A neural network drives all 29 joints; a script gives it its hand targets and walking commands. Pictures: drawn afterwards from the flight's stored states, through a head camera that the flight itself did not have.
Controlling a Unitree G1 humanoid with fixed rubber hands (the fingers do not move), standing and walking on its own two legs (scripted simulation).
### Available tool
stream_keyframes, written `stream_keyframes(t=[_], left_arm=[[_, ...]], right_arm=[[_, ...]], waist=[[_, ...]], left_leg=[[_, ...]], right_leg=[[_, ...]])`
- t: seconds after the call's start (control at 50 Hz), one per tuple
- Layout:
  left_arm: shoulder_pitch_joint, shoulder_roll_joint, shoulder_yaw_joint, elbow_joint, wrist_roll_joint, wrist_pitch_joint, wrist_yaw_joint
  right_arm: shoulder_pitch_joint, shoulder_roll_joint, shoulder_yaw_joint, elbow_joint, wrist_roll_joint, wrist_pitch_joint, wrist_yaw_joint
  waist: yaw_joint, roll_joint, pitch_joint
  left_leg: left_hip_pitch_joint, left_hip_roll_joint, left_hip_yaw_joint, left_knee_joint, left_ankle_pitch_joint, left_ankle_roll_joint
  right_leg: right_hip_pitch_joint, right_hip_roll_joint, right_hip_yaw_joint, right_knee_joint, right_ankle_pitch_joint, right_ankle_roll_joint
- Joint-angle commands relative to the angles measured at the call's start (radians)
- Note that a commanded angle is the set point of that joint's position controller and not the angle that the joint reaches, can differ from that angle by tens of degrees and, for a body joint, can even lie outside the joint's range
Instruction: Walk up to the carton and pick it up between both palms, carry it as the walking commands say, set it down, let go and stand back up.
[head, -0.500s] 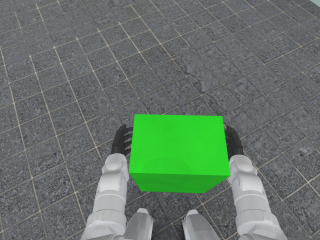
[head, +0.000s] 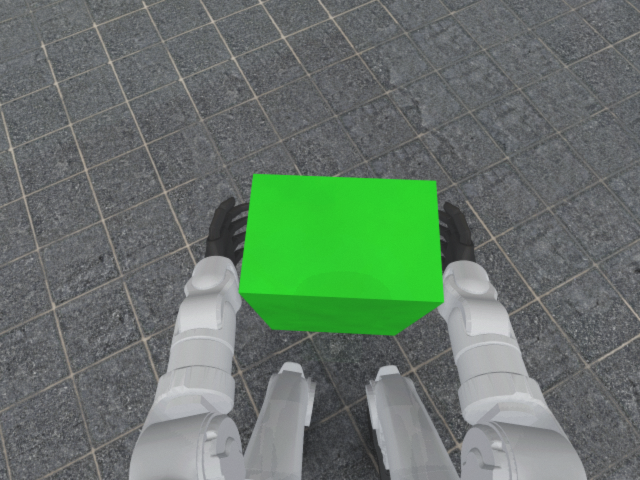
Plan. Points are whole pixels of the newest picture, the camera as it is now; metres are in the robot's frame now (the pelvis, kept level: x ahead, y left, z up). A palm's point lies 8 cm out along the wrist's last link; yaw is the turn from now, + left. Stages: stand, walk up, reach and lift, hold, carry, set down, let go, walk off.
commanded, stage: set down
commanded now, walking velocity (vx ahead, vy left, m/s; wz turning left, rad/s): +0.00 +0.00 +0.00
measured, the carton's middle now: (337, 270) +0.38 +0.01 -0.13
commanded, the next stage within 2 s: none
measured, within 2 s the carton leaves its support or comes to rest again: neither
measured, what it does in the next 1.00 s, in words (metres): lowers itself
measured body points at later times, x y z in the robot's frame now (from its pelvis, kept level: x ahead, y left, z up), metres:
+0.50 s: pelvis -0.01 +0.01 -0.07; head +0.21 +0.03 +0.33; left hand +0.42 +0.15 -0.16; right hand +0.41 -0.16 -0.15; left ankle +0.07 +0.13 -0.60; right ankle +0.06 -0.12 -0.60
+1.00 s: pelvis -0.04 +0.00 -0.14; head +0.23 +0.00 +0.22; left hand +0.44 +0.15 -0.25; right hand +0.43 -0.16 -0.25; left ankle +0.07 +0.13 -0.60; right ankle +0.06 -0.13 -0.60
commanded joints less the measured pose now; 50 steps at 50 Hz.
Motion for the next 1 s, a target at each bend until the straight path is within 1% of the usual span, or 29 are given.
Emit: stream_keyframes(t=[0.0,0.02,0.04,0.08,0.12,0.16,0.24,0.26,0.32,0.34,0.36,0.4,0.42,0.44,0.48,0.52,0.56,0.6,0.62,0.64,0.66,0.72,0.74,0.78,0.8,0.86,0.94,0.96,0.98], left_arm=[[-0.566,-1.014,-0.575,0.055,-0.059,-0.026,-0.144],[-0.554,-1.023,-0.569,0.044,-0.061,-0.034,-0.137],[-0.544,-1.023,-0.576,0.041,-0.066,-0.043,-0.134],[-0.593,-1.02,-0.603,-0.004,-0.073,-0.059,-0.119],[-0.606,-1.002,-0.621,-0.034,-0.093,-0.066,-0.104],[-0.594,-1.007,-0.633,-0.037,-0.096,-0.07,-0.088],[-0.648,-0.997,-0.673,-0.075,-0.113,-0.073,-0.057],[-0.63,-0.989,-0.658,-0.041,-0.1,-0.069,-0.05],[-0.688,-0.98,-0.668,-0.075,-0.103,-0.076,-0.034],[-0.722,-0.978,-0.677,-0.1,-0.111,-0.079,-0.034],[-0.709,-0.981,-0.66,-0.055,-0.103,-0.072,-0.032],[-0.757,-0.97,-0.666,-0.091,-0.11,-0.078,-0.029],[-0.735,-0.978,-0.649,-0.047,-0.102,-0.072,-0.031],[-0.749,-0.957,-0.625,-0.032,-0.099,-0.071,-0.027],[-0.751,-0.95,-0.611,-0.009,-0.082,-0.069,-0.028],[-0.789,-0.95,-0.597,-0.026,-0.086,-0.07,-0.031],[-0.816,-0.939,-0.576,0.009,-0.086,-0.065,-0.033],[-0.859,-0.918,-0.583,-0.029,-0.104,-0.072,-0.038],[-0.866,-0.911,-0.587,-0.038,-0.106,-0.073,-0.039],[-0.885,-0.902,-0.578,-0.018,-0.112,-0.072,-0.042],[-0.888,-0.894,-0.569,-0.012,-0.103,-0.069,-0.044],[-0.919,-0.901,-0.584,-0.035,-0.122,-0.067,-0.046],[-0.928,-0.885,-0.59,-0.052,-0.139,-0.07,-0.046],[-0.974,-0.877,-0.594,-0.055,-0.15,-0.071,-0.049],[-0.983,-0.848,-0.589,-0.056,-0.156,-0.069,-0.053],[-0.971,-0.846,-0.547,0.015,-0.13,-0.056,-0.054],[-1.038,-0.838,-0.542,0.012,-0.14,-0.058,-0.059],[-1.074,-0.861,-0.562,-0.029,-0.153,-0.059,-0.065],[-1.076,-0.833,-0.562,-0.026,-0.155,-0.059,-0.061]], right_arm=[[-0.671,0.945,0.544,-0.043,0.074,-0.053,0.23],[-0.703,0.946,0.567,-0.087,0.1,-0.061,0.236],[-0.682,0.967,0.569,-0.067,0.099,-0.061,0.235],[-0.673,0.949,0.559,-0.042,0.108,-0.072,0.244],[-0.714,0.942,0.591,-0.095,0.147,-0.085,0.248],[-0.694,0.934,0.596,-0.059,0.149,-0.085,0.25],[-0.76,0.865,0.595,-0.107,0.18,-0.106,0.252],[-0.752,0.866,0.57,-0.067,0.162,-0.103,0.25],[-0.738,0.844,0.536,-0.031,0.155,-0.099,0.251],[-0.747,0.854,0.526,-0.028,0.157,-0.1,0.251],[-0.75,0.821,0.511,-0.028,0.14,-0.101,0.247],[-0.761,0.844,0.52,-0.019,0.147,-0.098,0.248],[-0.775,0.835,0.512,-0.009,0.142,-0.095,0.248],[-0.829,0.847,0.518,-0.032,0.152,-0.096,0.248],[-0.849,0.851,0.519,-0.019,0.149,-0.091,0.249],[-0.854,0.839,0.5,-0.003,0.139,-0.082,0.249],[-0.897,0.833,0.498,-0.004,0.146,-0.083,0.243],[-0.891,0.846,0.487,0.016,0.139,-0.075,0.239],[-0.904,0.862,0.501,0.013,0.149,-0.074,0.238],[-0.923,0.851,0.504,0.013,0.147,-0.072,0.234],[-0.959,0.865,0.53,-0.035,0.159,-0.074,0.229],[-0.978,0.857,0.521,-0.024,0.153,-0.072,0.219],[-0.994,0.852,0.548,-0.051,0.17,-0.074,0.214],[-0.98,0.855,0.535,-0.022,0.163,-0.067,0.206],[-1.03,0.848,0.556,-0.055,0.181,-0.068,0.202],[-1.083,0.826,0.543,-0.042,0.167,-0.066,0.188],[-1.109,0.822,0.508,-0.007,0.167,-0.058,0.188],[-1.124,0.819,0.518,-0.04,0.169,-0.062,0.188],[-1.127,0.819,0.522,-0.031,0.172,-0.06,0.187]], waist=[[-0.027,0.015,-0.755],[0.001,0.01,-0.788],[-0.013,-0.009,-0.817],[-0.038,0.004,-0.887],[-0.003,-0.005,-0.933],[-0.008,0.003,-0.939],[-0.014,0.043,-0.989],[-0.019,0.036,-0.951],[-0.043,0.067,-0.945],[-0.043,0.072,-0.962],[-0.064,0.083,-0.925],[-0.05,0.095,-0.959],[-0.051,0.082,-0.918],[-0.025,0.071,-0.918],[-0.019,0.058,-0.919],[-0.035,0.044,-0.939],[-0.019,0.051,-0.921],[-0.047,0.021,-0.949],[-0.022,0.022,-0.977],[-0.028,0.013,-0.957],[0.003,0.009,-1.0],[-0.03,-0.012,-1.058],[-0.014,-0.015,-1.063],[-0.035,-0.023,-1.061],[-0.01,-0.025,-1.076],[0.005,-0.031,-1.01],[-0.023,-0.029,-1.021],[-0.034,-0.021,-1.077],[-0.019,-0.026,-1.065]], left_leg=[[0.383,-0.071,0.112,-0.102,0.217,0.025],[0.398,-0.072,0.11,-0.093,0.255,0.027],[0.404,-0.072,0.113,-0.075,0.287,0.024],[0.423,-0.073,0.1,-0.046,0.333,0.021],[0.453,-0.069,0.101,-0.02,0.404,0.017],[0.453,-0.075,0.101,-0.009,0.384,0.014],[0.501,-0.077,0.089,0.035,0.408,0.003],[0.479,-0.078,0.088,0.035,0.4,0.003],[0.457,-0.076,0.09,0.058,0.346,-0.003],[0.457,-0.078,0.097,0.069,0.365,-0.004],[0.449,-0.076,0.094,0.077,0.357,-0.007],[0.416,-0.083,0.114,0.097,0.331,-0.012],[0.397,-0.081,0.113,0.105,0.319,-0.008],[0.373,-0.085,0.119,0.11,0.296,-0.003],[0.323,-0.086,0.127,0.131,0.272,-0.002],[0.3,-0.087,0.125,0.149,0.268,-0.003],[0.267,-0.088,0.131,0.161,0.246,-0.001],[0.242,-0.089,0.137,0.188,0.252,0.001],[0.216,-0.091,0.151,0.202,0.259,-0.002],[0.181,-0.09,0.153,0.216,0.247,0.0],[0.193,-0.092,0.161,0.225,0.252,0.002],[0.168,-0.096,0.154,0.252,0.266,-0.001],[0.175,-0.094,0.157,0.27,0.284,0.001],[0.126,-0.094,0.166,0.283,0.253,0.002],[0.108,-0.095,0.175,0.301,0.249,0.004],[0.065,-0.095,0.174,0.306,0.197,0.009],[0.031,-0.09,0.177,0.338,0.174,0.011],[0.053,-0.09,0.178,0.354,0.219,0.011],[0.029,-0.09,0.186,0.366,0.216,0.007]], right_leg=[[0.337,0.074,-0.089,-0.107,0.223,0.014],[0.329,0.072,-0.086,-0.092,0.242,0.016],[0.33,0.077,-0.096,-0.083,0.274,0.022],[0.288,0.083,-0.104,-0.044,0.318,0.019],[0.279,0.089,-0.098,-0.024,0.358,0.024],[0.26,0.088,-0.106,-0.006,0.34,0.023],[0.161,0.092,-0.117,0.044,0.325,0.016],[0.132,0.091,-0.123,0.045,0.314,0.017],[0.08,0.09,-0.127,0.072,0.274,0.009],[0.082,0.095,-0.122,0.078,0.285,0.008],[0.052,0.09,-0.122,0.079,0.269,0.011],[0.086,0.094,-0.123,0.095,0.274,0.008],[0.049,0.091,-0.12,0.099,0.248,0.01],[0.055,0.094,-0.116,0.101,0.225,0.014],[0.05,0.091,-0.121,0.124,0.226,0.019],[0.05,0.089,-0.125,0.143,0.229,0.021],[0.04,0.089,-0.121,0.15,0.212,0.022],[0.063,0.094,-0.123,0.169,0.231,0.027],[0.082,0.092,-0.12,0.173,0.254,0.028],[0.077,0.089,-0.113,0.177,0.25,0.027],[0.093,0.093,-0.113,0.185,0.25,0.035],[0.105,0.093,-0.127,0.223,0.273,0.039],[0.108,0.089,-0.112,0.222,0.281,0.039],[0.112,0.095,-0.118,0.237,0.271,0.041],[0.134,0.09,-0.112,0.24,0.277,0.041],[0.079,0.086,-0.116,0.256,0.204,0.041],[0.048,0.088,-0.127,0.294,0.195,0.037],[0.067,0.087,-0.124,0.307,0.242,0.036],[0.065,0.085,-0.121,0.308,0.238,0.035]])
